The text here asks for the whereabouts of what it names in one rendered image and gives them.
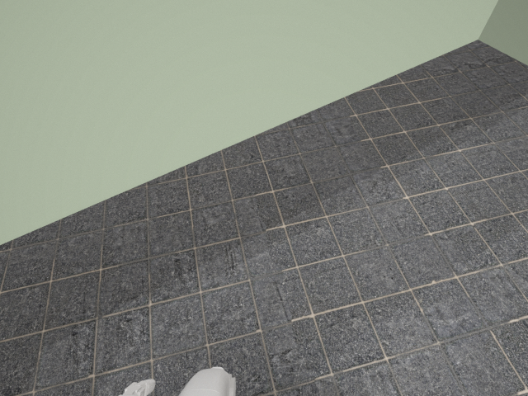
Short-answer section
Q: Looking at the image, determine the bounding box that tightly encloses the robot left hand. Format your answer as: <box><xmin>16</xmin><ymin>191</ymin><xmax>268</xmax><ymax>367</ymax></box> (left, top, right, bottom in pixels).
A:
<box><xmin>119</xmin><ymin>379</ymin><xmax>155</xmax><ymax>396</ymax></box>

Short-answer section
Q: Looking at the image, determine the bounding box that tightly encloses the robot left thigh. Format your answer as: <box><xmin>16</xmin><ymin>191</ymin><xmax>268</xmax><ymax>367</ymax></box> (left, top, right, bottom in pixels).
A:
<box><xmin>179</xmin><ymin>368</ymin><xmax>236</xmax><ymax>396</ymax></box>

